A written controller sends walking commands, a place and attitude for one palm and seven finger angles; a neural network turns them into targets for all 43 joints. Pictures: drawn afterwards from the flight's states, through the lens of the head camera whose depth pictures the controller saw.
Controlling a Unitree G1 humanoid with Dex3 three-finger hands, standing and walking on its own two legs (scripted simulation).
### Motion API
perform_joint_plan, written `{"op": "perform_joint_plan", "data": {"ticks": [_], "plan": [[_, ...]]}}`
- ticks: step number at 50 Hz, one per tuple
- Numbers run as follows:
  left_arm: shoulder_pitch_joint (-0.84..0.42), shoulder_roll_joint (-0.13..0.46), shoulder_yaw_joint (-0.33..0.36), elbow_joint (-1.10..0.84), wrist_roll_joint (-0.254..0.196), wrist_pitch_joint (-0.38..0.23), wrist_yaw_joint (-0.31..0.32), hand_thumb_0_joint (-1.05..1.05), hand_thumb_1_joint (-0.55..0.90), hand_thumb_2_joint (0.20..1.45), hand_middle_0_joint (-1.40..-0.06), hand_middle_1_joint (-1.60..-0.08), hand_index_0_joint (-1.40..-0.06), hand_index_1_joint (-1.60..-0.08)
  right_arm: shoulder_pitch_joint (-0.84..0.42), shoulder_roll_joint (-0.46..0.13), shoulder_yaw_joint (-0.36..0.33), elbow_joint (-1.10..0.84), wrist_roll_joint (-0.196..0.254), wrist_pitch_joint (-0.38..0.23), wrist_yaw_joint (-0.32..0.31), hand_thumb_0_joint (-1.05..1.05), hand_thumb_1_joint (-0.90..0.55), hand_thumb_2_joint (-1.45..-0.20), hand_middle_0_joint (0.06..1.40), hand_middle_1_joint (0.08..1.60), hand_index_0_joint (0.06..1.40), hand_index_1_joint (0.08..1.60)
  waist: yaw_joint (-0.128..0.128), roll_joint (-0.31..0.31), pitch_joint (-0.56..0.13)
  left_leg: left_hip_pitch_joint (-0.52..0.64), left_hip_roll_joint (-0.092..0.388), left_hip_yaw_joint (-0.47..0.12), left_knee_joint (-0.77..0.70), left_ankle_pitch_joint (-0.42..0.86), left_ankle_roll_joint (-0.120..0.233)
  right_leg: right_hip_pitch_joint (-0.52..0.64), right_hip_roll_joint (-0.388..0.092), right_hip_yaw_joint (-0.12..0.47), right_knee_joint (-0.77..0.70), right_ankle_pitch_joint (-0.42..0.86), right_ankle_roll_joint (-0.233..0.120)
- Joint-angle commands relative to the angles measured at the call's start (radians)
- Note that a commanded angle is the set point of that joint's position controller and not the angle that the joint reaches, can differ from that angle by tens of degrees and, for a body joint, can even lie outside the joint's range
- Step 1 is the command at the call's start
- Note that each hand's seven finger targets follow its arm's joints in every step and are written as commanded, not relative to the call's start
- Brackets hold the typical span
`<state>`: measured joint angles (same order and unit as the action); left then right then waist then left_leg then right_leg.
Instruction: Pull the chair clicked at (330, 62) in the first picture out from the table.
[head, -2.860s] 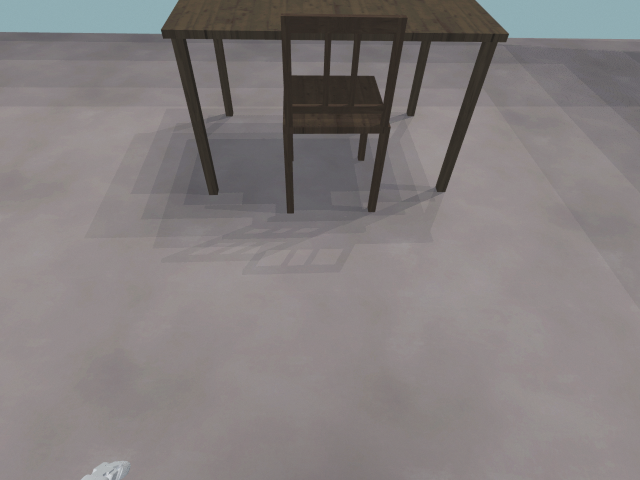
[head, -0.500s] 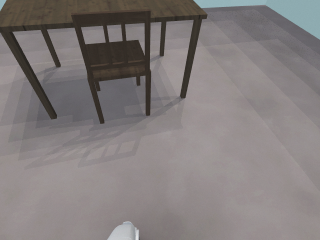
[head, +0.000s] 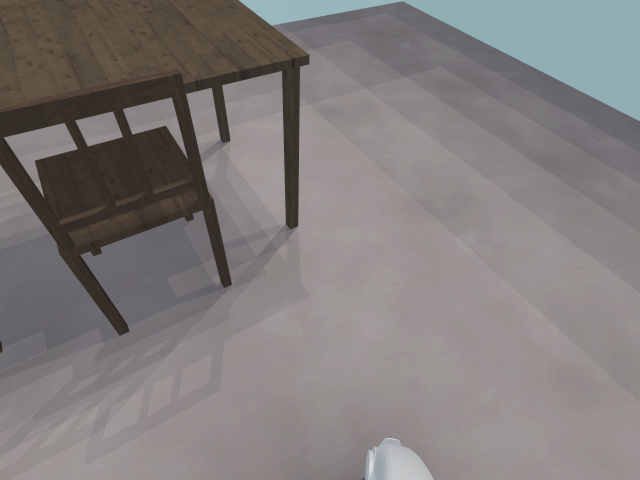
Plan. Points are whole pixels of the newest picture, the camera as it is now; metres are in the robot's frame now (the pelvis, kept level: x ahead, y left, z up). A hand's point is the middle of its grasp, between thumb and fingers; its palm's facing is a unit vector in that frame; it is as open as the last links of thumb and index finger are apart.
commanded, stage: walk to a spot facing it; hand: left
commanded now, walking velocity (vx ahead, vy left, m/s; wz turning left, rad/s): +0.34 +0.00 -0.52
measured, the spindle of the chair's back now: (92, 166) +0.76 +0.54 -0.12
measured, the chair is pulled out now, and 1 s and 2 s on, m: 0.00 0.00 0.00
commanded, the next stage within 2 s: turn to face it in 0.22 s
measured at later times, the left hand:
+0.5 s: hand (244, 393) +0.28 +0.13 -0.17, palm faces -0.09 -0.97 -0.23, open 7.3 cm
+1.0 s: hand (210, 371) +0.31 +0.19 -0.17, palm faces +0.20 -0.95 -0.23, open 7.4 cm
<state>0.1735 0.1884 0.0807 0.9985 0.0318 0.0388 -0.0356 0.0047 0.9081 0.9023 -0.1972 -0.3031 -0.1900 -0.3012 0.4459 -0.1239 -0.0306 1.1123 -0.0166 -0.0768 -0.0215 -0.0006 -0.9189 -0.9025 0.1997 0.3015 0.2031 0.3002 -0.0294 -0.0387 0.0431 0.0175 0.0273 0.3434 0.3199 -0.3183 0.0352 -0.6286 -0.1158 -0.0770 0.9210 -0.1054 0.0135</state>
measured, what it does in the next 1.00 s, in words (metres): walks ahead: right foot, then left foot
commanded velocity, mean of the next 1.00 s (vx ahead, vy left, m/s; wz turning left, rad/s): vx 0.08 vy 0.00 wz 0.32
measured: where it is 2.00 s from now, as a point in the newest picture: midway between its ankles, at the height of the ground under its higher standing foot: (334, 460)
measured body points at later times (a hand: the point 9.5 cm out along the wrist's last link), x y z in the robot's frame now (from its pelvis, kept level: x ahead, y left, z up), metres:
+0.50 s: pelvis +0.20 -0.06 +0.00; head +0.21 -0.07 +0.45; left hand +0.28 +0.18 -0.15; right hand +0.24 -0.30 -0.15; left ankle +0.28 +0.09 -0.68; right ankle +0.19 -0.12 -0.74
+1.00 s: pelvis +0.27 -0.03 +0.00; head +0.31 +0.00 +0.45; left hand +0.30 +0.24 -0.16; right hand +0.37 -0.27 -0.14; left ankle +0.31 +0.05 -0.74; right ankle +0.29 -0.22 -0.67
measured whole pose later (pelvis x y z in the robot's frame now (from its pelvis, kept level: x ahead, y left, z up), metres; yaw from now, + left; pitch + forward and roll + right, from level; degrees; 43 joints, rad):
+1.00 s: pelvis +0.27 -0.03 +0.00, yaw +9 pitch +1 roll -2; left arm 0.19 0.24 0.09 0.95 0.02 0.05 0.02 0.01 0.90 0.90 -0.20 -0.30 -0.19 -0.30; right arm 0.21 -0.19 -0.05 0.95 -0.02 0.03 0.00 0.00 -0.91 -0.90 0.20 0.30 0.21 0.30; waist -0.01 -0.01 0.06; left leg -0.33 -0.03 0.01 0.46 -0.16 0.08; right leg -0.47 -0.09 0.01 1.00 -0.38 0.08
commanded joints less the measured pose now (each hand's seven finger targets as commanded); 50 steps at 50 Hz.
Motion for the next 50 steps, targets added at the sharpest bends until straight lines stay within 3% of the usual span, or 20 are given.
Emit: {"op": "perform_joint_plan", "data": {"ticks": [1,2,5,7,8,9,10,11,14,17,24,29,32,33,34,35,36,38,42,50], "plan": [[-0.169,-0.005,-0.015,-0.115,-0.003,-0.038,-0.008,0.000,0.900,0.900,-0.200,-0.300,-0.200,-0.300,0.114,-0.142,-0.028,-0.013,-0.012,-0.013,-0.008,0.000,-0.900,-0.900,0.200,0.300,0.200,0.300,-0.042,0.138,0.121,0.061,0.323,-0.124,-0.102,0.495,0.084,-0.093,0.015,-0.049,-0.169,-0.044,-0.022],[-0.181,-0.001,-0.015,-0.119,-0.002,-0.041,-0.006,0.000,0.900,0.900,-0.200,-0.300,-0.200,-0.300,0.127,-0.139,-0.029,-0.007,-0.013,-0.010,-0.006,0.000,-0.900,-0.900,0.200,0.300,0.200,0.300,-0.047,0.141,0.119,0.073,0.328,-0.116,-0.081,0.554,0.081,-0.074,0.027,-0.063,-0.190,-0.067,-0.033],[-0.108,0.014,-0.011,-0.108,-0.002,-0.052,-0.004,0.000,0.900,0.900,-0.200,-0.300,-0.200,-0.300,0.106,-0.166,-0.034,-0.016,-0.013,-0.005,-0.008,0.000,-0.900,-0.900,0.200,0.300,0.200,0.300,-0.001,0.171,0.065,0.102,0.332,-0.049,0.073,0.902,0.065,0.074,0.096,-0.115,-0.253,-0.150,-0.080],[0.091,0.059,0.005,-0.054,0.003,-0.067,0.004,0.000,0.900,0.900,-0.200,-0.300,-0.200,-0.300,0.056,-0.198,-0.043,-0.040,-0.006,-0.001,-0.004,0.000,-0.900,-0.900,0.200,0.300,0.200,0.300,0.095,0.145,-0.066,0.041,0.308,-0.013,0.342,1.014,0.029,0.353,0.153,-0.141,-0.326,-0.132,-0.111],[0.231,0.116,0.024,-0.012,0.006,-0.079,0.008,0.000,0.900,0.900,-0.200,-0.300,-0.200,-0.300,0.024,-0.198,-0.041,-0.060,0.004,0.001,0.006,0.000,-0.900,-0.900,0.200,0.300,0.200,0.300,0.167,0.100,-0.147,-0.147,0.279,0.009,0.580,0.820,-0.012,0.622,0.099,-0.078,-0.377,-0.033,-0.140],[0.318,0.230,0.049,0.000,0.003,-0.090,0.020,0.000,0.900,0.900,-0.200,-0.300,-0.200,-0.300,0.054,-0.126,-0.030,-0.092,0.019,-0.002,0.012,0.000,-0.900,-0.900,0.200,0.300,0.200,0.300,0.178,-0.125,-0.293,-0.477,0.124,-0.024,0.908,0.021,-0.067,0.923,-0.196,0.373,-0.430,0.110,-0.257],[0.336,0.291,0.058,0.009,-0.025,-0.082,0.031,0.000,0.900,0.900,-0.200,-0.300,-0.200,-0.300,-0.013,-0.116,-0.027,-0.123,0.023,0.000,0.006,0.000,-0.900,-0.900,0.200,0.300,0.200,0.300,0.164,-0.143,-0.323,-0.630,0.041,-0.166,1.134,-0.285,-0.076,0.949,-0.317,0.625,-0.557,0.256,-0.344],[0.266,0.271,0.058,-0.007,-0.031,-0.076,0.039,0.000,0.900,0.900,-0.200,-0.300,-0.200,-0.300,-0.051,-0.118,-0.035,-0.127,0.019,0.003,0.002,0.000,-0.900,-0.900,0.200,0.300,0.200,0.300,0.138,-0.047,-0.230,-0.658,0.098,-0.267,1.168,-0.197,-0.061,0.847,-0.317,0.539,-0.587,0.185,-0.345],[0.104,0.141,0.009,-0.039,-0.025,-0.092,0.045,0.000,0.900,0.900,-0.200,-0.300,-0.200,-0.300,-0.094,-0.091,-0.032,-0.111,-0.004,0.034,0.004,0.000,-0.900,-0.900,0.200,0.300,0.200,0.300,0.044,0.044,-0.016,-0.556,0.169,-0.313,1.032,-0.015,-0.066,0.401,-0.198,0.302,-0.658,0.158,-0.213],[0.071,0.105,-0.008,-0.023,-0.010,-0.110,0.053,0.000,0.900,0.900,-0.200,-0.300,-0.200,-0.300,0.012,-0.059,-0.024,-0.072,-0.009,0.060,0.007,0.000,-0.900,-0.900,0.200,0.300,0.200,0.300,-0.033,0.006,-0.042,-0.489,0.149,-0.304,0.904,0.023,-0.079,0.333,-0.130,0.143,-0.650,0.299,-0.181],[0.119,0.073,-0.033,0.007,-0.015,-0.106,0.055,0.000,0.900,0.900,-0.200,-0.300,-0.200,-0.300,-0.150,-0.057,-0.006,-0.105,0.002,0.074,0.016,0.000,-0.900,-0.900,0.200,0.300,0.200,0.300,0.010,-0.073,-0.040,-0.504,0.102,-0.281,0.582,0.093,-0.087,0.453,-0.114,0.015,-0.620,0.445,-0.145],[0.164,0.115,-0.020,0.012,-0.011,-0.077,0.067,0.000,0.900,0.900,-0.200,-0.300,-0.200,-0.300,-0.291,-0.086,-0.008,-0.159,0.001,0.078,0.025,0.000,-0.900,-0.900,0.200,0.300,0.200,0.300,0.058,-0.075,0.021,-0.482,0.072,-0.239,0.432,0.025,-0.070,0.525,-0.190,0.012,-0.554,0.479,-0.141],[0.147,0.141,-0.007,0.002,-0.013,-0.063,0.072,0.000,0.900,0.900,-0.200,-0.300,-0.200,-0.300,-0.210,-0.124,-0.021,-0.153,-0.006,0.085,0.026,0.000,-0.900,-0.900,0.200,0.300,0.200,0.300,0.010,-0.004,-0.016,-0.324,0.048,-0.233,0.287,0.105,-0.043,0.505,-0.188,-0.046,-0.376,0.445,-0.100],[0.147,0.135,-0.003,-0.010,-0.020,-0.058,0.071,0.000,0.900,0.900,-0.200,-0.300,-0.200,-0.300,-0.128,-0.167,-0.034,-0.143,-0.011,0.081,0.026,0.000,-0.900,-0.900,0.200,0.300,0.200,0.300,-0.026,0.095,-0.072,-0.182,0.093,-0.309,0.186,0.344,-0.008,0.426,-0.140,-0.092,-0.205,0.314,-0.049],[0.162,0.094,-0.005,-0.044,-0.037,-0.054,0.067,0.000,0.900,0.900,-0.200,-0.300,-0.200,-0.300,-0.066,-0.260,-0.052,-0.148,-0.019,0.076,0.020,0.000,-0.900,-0.900,0.200,0.300,0.200,0.300,-0.034,0.346,-0.119,-0.035,0.319,-0.625,0.117,0.758,0.126,0.205,0.006,-0.141,0.033,-0.177,0.036],[0.119,0.090,-0.015,-0.081,-0.030,-0.051,0.071,0.000,0.900,0.900,-0.200,-0.300,-0.200,-0.300,-0.046,-0.291,-0.054,-0.139,-0.005,0.083,0.014,0.000,-0.900,-0.900,0.200,0.300,0.200,0.300,-0.036,0.346,-0.133,-0.051,0.424,-0.741,0.052,0.866,0.236,0.136,0.061,-0.036,0.229,-0.587,0.048],[0.089,0.099,-0.010,-0.085,-0.024,-0.040,0.072,0.000,0.900,0.900,-0.200,-0.300,-0.200,-0.300,-0.089,-0.278,-0.057,-0.144,-0.002,0.087,0.008,0.000,-0.900,-0.900,0.200,0.300,0.200,0.300,-0.022,0.222,-0.108,-0.102,0.397,-0.704,0.020,0.606,0.237,0.107,0.027,0.038,0.269,-0.542,0.038],[0.042,0.099,0.005,-0.084,-0.015,-0.031,0.063,0.000,0.900,0.900,-0.200,-0.300,-0.200,-0.300,-0.186,-0.245,-0.052,-0.190,-0.004,0.086,0.004,0.000,-0.900,-0.900,0.200,0.300,0.200,0.300,-0.002,0.149,-0.072,-0.199,0.319,-0.680,-0.019,0.338,0.184,0.069,0.005,0.069,0.290,-0.418,0.041],[0.092,0.086,0.014,-0.069,-0.012,-0.016,0.054,0.000,0.900,0.900,-0.200,-0.300,-0.200,-0.300,-0.248,-0.233,-0.053,-0.223,-0.001,0.077,0.005,0.000,-0.900,-0.900,0.200,0.300,0.200,0.300,0.030,0.126,-0.106,-0.244,0.206,-0.552,-0.042,0.236,0.127,0.125,0.015,0.066,0.218,-0.266,0.057],[-0.011,0.102,0.016,-0.136,-0.014,-0.008,0.059,0.000,0.900,0.900,-0.200,-0.300,-0.200,-0.300,-0.190,-0.264,-0.079,-0.220,-0.007,0.091,0.012,0.000,-0.900,-0.900,0.200,0.300,0.200,0.300,-0.010,0.182,-0.095,-0.181,0.190,-0.657,-0.025,0.222,0.149,0.105,0.041,0.073,0.023,-0.299,0.081]]}}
